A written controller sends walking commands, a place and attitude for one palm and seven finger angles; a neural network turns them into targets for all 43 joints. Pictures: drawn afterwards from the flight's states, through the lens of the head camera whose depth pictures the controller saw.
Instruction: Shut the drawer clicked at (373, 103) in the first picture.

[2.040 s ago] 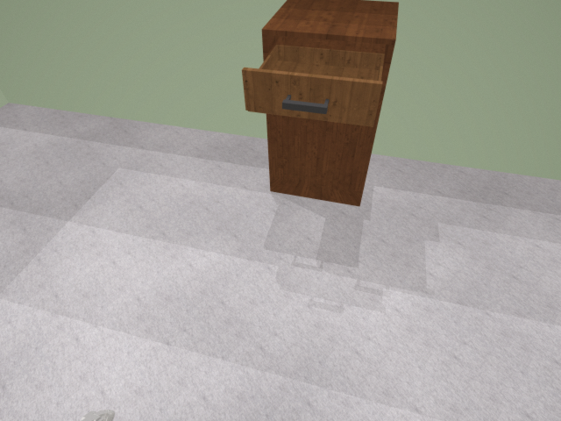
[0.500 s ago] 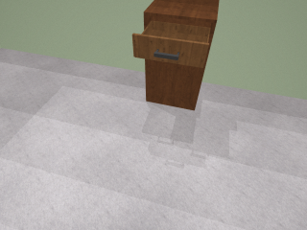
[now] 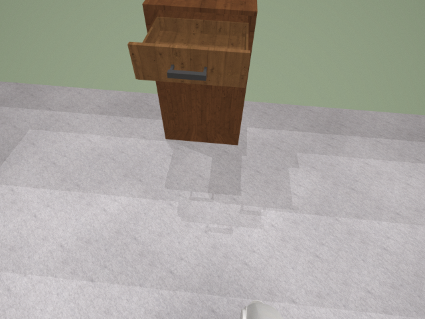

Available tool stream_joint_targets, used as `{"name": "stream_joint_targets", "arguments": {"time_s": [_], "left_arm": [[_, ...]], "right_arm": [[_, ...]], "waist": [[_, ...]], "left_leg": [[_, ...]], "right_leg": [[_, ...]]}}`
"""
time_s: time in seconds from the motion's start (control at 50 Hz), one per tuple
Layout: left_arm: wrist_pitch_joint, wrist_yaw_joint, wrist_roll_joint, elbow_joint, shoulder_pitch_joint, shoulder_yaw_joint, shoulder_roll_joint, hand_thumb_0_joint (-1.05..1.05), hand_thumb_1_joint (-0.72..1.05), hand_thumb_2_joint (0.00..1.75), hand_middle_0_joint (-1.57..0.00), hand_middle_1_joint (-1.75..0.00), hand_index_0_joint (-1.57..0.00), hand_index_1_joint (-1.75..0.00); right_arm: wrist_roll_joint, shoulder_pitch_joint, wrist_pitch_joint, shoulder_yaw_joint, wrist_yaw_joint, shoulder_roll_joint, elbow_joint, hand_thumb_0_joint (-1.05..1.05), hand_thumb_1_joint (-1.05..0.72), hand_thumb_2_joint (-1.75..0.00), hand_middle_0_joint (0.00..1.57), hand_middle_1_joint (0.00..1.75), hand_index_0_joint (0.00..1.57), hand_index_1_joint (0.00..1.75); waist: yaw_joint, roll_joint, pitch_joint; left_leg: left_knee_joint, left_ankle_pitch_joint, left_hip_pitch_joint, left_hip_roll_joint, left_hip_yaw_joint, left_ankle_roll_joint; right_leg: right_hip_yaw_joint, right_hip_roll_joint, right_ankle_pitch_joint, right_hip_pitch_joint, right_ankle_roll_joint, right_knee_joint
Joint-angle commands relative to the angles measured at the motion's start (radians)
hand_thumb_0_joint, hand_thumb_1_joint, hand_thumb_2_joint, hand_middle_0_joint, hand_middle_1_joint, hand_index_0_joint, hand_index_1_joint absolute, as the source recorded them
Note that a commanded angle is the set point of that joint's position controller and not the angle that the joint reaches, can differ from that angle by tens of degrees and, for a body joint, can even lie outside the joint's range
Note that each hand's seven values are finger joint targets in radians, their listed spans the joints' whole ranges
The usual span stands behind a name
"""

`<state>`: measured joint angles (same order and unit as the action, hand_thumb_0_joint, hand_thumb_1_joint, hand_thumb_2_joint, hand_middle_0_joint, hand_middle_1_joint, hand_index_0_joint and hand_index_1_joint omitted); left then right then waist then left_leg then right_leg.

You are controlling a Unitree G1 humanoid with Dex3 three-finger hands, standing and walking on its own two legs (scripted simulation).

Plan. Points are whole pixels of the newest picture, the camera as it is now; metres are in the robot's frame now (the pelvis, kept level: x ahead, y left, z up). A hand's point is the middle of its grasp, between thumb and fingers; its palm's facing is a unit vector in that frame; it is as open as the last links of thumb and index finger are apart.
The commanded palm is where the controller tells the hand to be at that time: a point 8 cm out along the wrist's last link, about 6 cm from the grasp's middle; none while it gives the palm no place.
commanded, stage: walk to a spot facing it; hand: left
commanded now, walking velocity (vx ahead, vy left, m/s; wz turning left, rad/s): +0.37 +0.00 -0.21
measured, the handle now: (187, 71) +0.90 +0.12 -0.05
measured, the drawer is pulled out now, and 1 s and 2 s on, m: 0.30 0.30 0.30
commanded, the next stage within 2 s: take the last steps up to it in 0.44 s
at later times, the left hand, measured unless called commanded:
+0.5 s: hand (152, 310) +0.17 +0.14 -0.17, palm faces +0.09 -0.99 -0.13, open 7.3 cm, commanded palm none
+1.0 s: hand (142, 228) +0.35 +0.20 -0.17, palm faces +0.01 -0.99 -0.15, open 7.4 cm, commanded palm none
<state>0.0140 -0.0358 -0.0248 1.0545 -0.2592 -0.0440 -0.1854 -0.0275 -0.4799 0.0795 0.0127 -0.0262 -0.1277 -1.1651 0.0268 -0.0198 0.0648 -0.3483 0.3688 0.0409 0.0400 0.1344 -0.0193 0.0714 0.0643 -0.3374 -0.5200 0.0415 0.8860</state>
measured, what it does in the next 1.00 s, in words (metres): walks ahead: right foot, then left foot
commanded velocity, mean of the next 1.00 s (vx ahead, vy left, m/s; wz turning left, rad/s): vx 0.30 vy -0.04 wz -0.04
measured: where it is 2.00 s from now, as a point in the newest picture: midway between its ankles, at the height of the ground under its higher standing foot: (226, 242)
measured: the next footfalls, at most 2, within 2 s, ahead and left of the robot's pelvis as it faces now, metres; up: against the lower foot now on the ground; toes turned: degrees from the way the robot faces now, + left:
right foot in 0.10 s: +0.20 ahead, -0.13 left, +0.00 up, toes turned -9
left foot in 0.60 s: +0.34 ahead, +0.10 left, +0.00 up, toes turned +10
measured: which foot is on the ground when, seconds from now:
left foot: down 0.00-0.12, up 0.14-0.58, down 0.60-1.00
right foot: up 0.00-0.08, down 0.10-0.60, up 0.62-1.00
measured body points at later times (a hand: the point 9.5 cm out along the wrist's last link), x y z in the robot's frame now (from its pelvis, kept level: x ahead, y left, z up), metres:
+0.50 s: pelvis +0.18 -0.03 +0.01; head +0.16 -0.01 +0.45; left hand +0.17 +0.19 -0.16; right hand +0.26 -0.25 -0.13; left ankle +0.28 +0.10 -0.69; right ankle +0.16 -0.12 -0.73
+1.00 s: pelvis +0.32 +0.02 +0.01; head +0.31 +0.04 +0.46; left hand +0.35 +0.25 -0.15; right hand +0.27 -0.19 -0.14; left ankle +0.30 +0.10 -0.73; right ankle +0.37 -0.14 -0.65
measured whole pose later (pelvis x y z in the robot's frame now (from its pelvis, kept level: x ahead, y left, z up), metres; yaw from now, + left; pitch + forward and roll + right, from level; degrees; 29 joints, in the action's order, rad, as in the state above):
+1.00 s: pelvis +0.32 +0.02 +0.01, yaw -3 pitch -1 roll +0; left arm 0.03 -0.02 -0.03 1.06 -0.26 -0.08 -0.18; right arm -0.02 -0.40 0.07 0.02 -0.03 -0.09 -1.11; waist 0.01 -0.06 0.01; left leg -0.31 0.21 -0.08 0.01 0.23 0.05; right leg 0.01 0.11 -0.16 -0.59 -0.02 1.05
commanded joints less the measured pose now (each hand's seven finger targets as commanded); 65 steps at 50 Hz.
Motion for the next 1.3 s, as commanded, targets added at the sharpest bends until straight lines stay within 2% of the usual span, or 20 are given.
{"name": "stream_joint_targets", "arguments": {"time_s": [0.0,0.06,0.08,0.1,0.16,0.26,0.48,0.54,0.56,0.58,0.6,0.66,0.74,0.96,1.1,1.18,1.2,1.22,1.24,1.28], "left_arm": [[-0.043,-0.008,0.008,-0.098,0.062,-0.014,-0.028,0.0,0.9,0.9,-0.2,-0.3,-0.2,-0.3],[-0.061,0.01,-0.005,-0.002,-0.24,-0.046,-0.111,0.0,0.9,0.9,-0.2,-0.3,-0.2,-0.3],[-0.073,0.026,-0.009,0.028,-0.355,-0.074,-0.209,0.0,0.9,0.9,-0.2,-0.3,-0.2,-0.3],[-0.073,0.035,0.007,0.028,-0.375,-0.084,-0.279,0.0,0.9,0.9,-0.2,-0.3,-0.2,-0.3],[-0.069,0.047,0.014,-0.039,-0.129,-0.057,-0.183,0.0,0.9,0.9,-0.2,-0.3,-0.2,-0.3],[-0.088,0.052,-0.001,-0.049,-0.04,-0.026,-0.104,0.0,0.9,0.9,-0.2,-0.3,-0.2,-0.3],[-0.096,0.052,-0.007,-0.01,-0.171,-0.028,-0.117,0.0,0.9,0.9,-0.2,-0.3,-0.2,-0.3],[-0.082,0.054,-0.006,-0.002,-0.173,-0.029,-0.105,0.0,0.9,0.9,-0.2,-0.3,-0.2,-0.3],[-0.079,0.051,0.001,-0.003,-0.18,-0.022,-0.081,0.0,0.9,0.9,-0.2,-0.3,-0.2,-0.3],[-0.077,0.044,0.011,-0.017,-0.212,-0.015,-0.026,0.0,0.9,0.9,-0.2,-0.3,-0.2,-0.3],[-0.081,0.042,0.006,-0.049,-0.167,-0.011,-0.034,0.0,0.9,0.9,-0.2,-0.3,-0.2,-0.3],[-0.071,0.041,-0.001,-0.029,-0.101,-0.025,-0.044,0.0,0.9,0.9,-0.2,-0.3,-0.2,-0.3],[-0.034,0.031,-0.004,0.014,-0.175,-0.027,0.008,0.0,0.9,0.9,-0.2,-0.3,-0.2,-0.3],[-0.007,0.015,-0.006,-0.054,0.043,-0.031,-0.017,0.0,0.9,0.9,-0.2,-0.3,-0.2,-0.3],[-0.028,0.009,0.0,-0.105,0.198,-0.018,0.007,0.0,0.9,0.9,-0.2,-0.3,-0.2,-0.3],[-0.049,0.012,0.0,-0.063,0.061,-0.032,-0.027,0.0,0.9,0.9,-0.2,-0.3,-0.2,-0.3],[-0.06,0.018,-0.004,-0.015,-0.073,-0.044,-0.074,0.0,0.9,0.9,-0.2,-0.3,-0.2,-0.3],[-0.071,0.031,-0.006,0.023,-0.215,-0.067,-0.174,0.0,0.9,0.9,-0.2,-0.3,-0.2,-0.3],[-0.068,0.042,0.013,0.023,-0.28,-0.077,-0.258,0.0,0.9,0.9,-0.2,-0.3,-0.2,-0.3],[-0.066,0.046,0.018,0.006,-0.156,-0.065,-0.185,0.0,0.9,0.9,-0.2,-0.3,-0.2,-0.3]], "right_arm": [[0.004,0.002,0.018,0.044,-0.011,-0.195,0.025,0.0,-0.9,-0.9,0.2,0.3,0.2,0.3],[0.016,0.015,0.014,0.045,-0.001,-0.186,0.024,0.0,-0.9,-0.9,0.2,0.3,0.2,0.3],[0.026,-0.005,0.015,0.035,0.013,-0.127,0.04,0.0,-0.9,-0.9,0.2,0.3,0.2,0.3],[0.028,-0.019,0.013,0.032,0.012,-0.094,0.076,0.0,-0.9,-0.9,0.2,0.3,0.2,0.3],[0.015,0.124,-0.004,0.046,0.021,-0.09,0.095,0.0,-0.9,-0.9,0.2,0.3,0.2,0.3],[-0.001,0.036,-0.06,0.049,0.029,-0.043,0.081,0.0,-0.9,-0.9,0.2,0.3,0.2,0.3],[0.006,0.314,-0.036,0.05,0.056,-0.057,0.215,0.0,-0.9,-0.9,0.2,0.3,0.2,0.3],[0.002,0.205,-0.024,0.049,0.045,-0.071,0.18,0.0,-0.9,-0.9,0.2,0.3,0.2,0.3],[-0.002,0.09,-0.016,0.058,0.037,-0.115,0.145,0.0,-0.9,-0.9,0.2,0.3,0.2,0.3],[-0.013,-0.02,-0.008,0.081,0.024,-0.222,0.127,0.0,-0.9,-0.9,0.2,0.3,0.2,0.3],[0.0,-0.077,-0.018,0.085,0.012,-0.265,0.116,0.0,-0.9,-0.9,0.2,0.3,0.2,0.3],[0.002,0.061,-0.012,0.053,-0.002,-0.159,0.139,0.0,-0.9,-0.9,0.2,0.3,0.2,0.3],[0.01,0.126,0.012,0.039,-0.009,-0.094,0.147,0.0,-0.9,-0.9,0.2,0.3,0.2,0.3],[0.005,-0.016,0.01,0.041,-0.015,-0.11,0.075,0.0,-0.9,-0.9,0.2,0.3,0.2,0.3],[-0.01,-0.081,-0.005,0.05,-0.005,-0.122,0.032,0.0,-0.9,-0.9,0.2,0.3,0.2,0.3],[-0.006,-0.037,-0.014,0.051,0.0,-0.131,0.031,0.0,-0.9,-0.9,0.2,0.3,0.2,0.3],[0.003,-0.033,-0.012,0.049,0.007,-0.116,0.028,0.0,-0.9,-0.9,0.2,0.3,0.2,0.3],[0.015,-0.036,-0.011,0.039,0.018,-0.07,0.049,0.0,-0.9,-0.9,0.2,0.3,0.2,0.3],[0.018,-0.003,-0.026,0.029,0.02,-0.065,0.091,0.0,-0.9,-0.9,0.2,0.3,0.2,0.3],[0.012,0.066,-0.032,0.051,0.021,-0.069,0.089,0.0,-0.9,-0.9,0.2,0.3,0.2,0.3]], "waist": [[-0.044,0.168,0.062],[-0.178,0.029,-0.091],[-0.22,-0.188,-0.181],[-0.175,-0.314,-0.24],[-0.094,-0.046,-0.007],[0.022,-0.054,0.033],[-0.054,-0.035,0.068],[-0.01,-0.009,0.021],[0.032,0.084,-0.046],[0.055,0.311,-0.134],[0.068,0.332,-0.153],[0.02,0.105,-0.066],[-0.043,0.102,-0.055],[0.001,0.081,0.072],[0.048,0.141,0.083],[-0.03,0.113,-0.016],[-0.089,0.031,-0.095],[-0.144,-0.189,-0.201],[-0.139,-0.307,-0.232],[-0.102,-0.16,-0.099]], "left_leg": [[0.072,-0.556,-0.128,0.231,-0.056,0.145],[-0.332,-0.601,-0.263,0.151,0.033,0.084],[-0.652,-0.215,-0.466,0.073,0.068,0.053],[-0.946,0.182,-0.617,-0.012,-0.023,0.044],[-1.023,0.006,-0.661,0.113,-0.129,0.061],[-0.829,-0.121,-0.531,0.123,-0.098,0.018],[-0.368,-0.126,-0.547,0.074,-0.05,0.033],[-0.199,-0.168,-0.302,0.027,-0.023,0.048],[-0.136,-0.194,-0.123,0.049,-0.07,0.068],[-0.019,-0.232,0.055,0.291,-0.395,0.155],[0.065,-0.33,0.104,0.415,-0.571,0.233],[0.087,-0.362,-0.096,0.358,-0.397,0.204],[0.123,-0.462,-0.195,0.251,-0.147,0.122],[0.216,-0.265,-0.086,0.303,-0.142,0.186],[0.166,-0.305,-0.08,0.296,-0.085,0.174],[-0.026,-0.343,-0.167,0.248,-0.024,0.121],[-0.204,-0.313,-0.272,0.195,0.026,0.086],[-0.472,-0.021,-0.51,0.111,0.097,0.041],[-0.734,0.251,-0.649,0.026,0.018,0.02],[-0.883,0.091,-0.658,0.094,-0.096,0.041]], "right_leg": [[0.062,-0.028,0.109,0.137,0.03,-0.19],[0.065,-0.068,0.173,0.559,0.062,-0.31],[-0.244,0.168,-0.011,0.721,0.133,-0.423],[-0.678,0.381,-0.103,0.737,0.217,-0.616],[-0.495,0.325,-0.223,0.351,0.181,-0.686],[-0.175,0.211,-0.05,0.101,0.127,-0.748],[-0.095,0.237,0.102,0.342,0.134,-0.708],[-0.027,0.182,0.221,0.308,0.091,-0.521],[0.027,0.113,0.23,0.244,0.06,-0.321],[0.11,-0.016,-0.038,0.046,-0.003,-0.022],[0.043,-0.061,-0.266,-0.098,-0.012,0.208],[-0.074,0.031,-0.069,-0.125,-0.005,0.391],[-0.081,0.033,0.112,-0.044,-0.037,0.33],[-0.064,0.073,0.174,-0.218,-0.061,0.105],[0.029,0.041,0.089,-0.071,-0.033,-0.19],[0.082,-0.025,0.134,0.272,-0.009,-0.387],[0.045,-0.008,0.151,0.501,0.01,-0.412],[-0.214,0.221,0.041,0.742,0.074,-0.48],[-0.516,0.387,0.042,0.749,0.136,-0.631],[-0.393,0.335,-0.009,0.502,0.122,-0.679]]}}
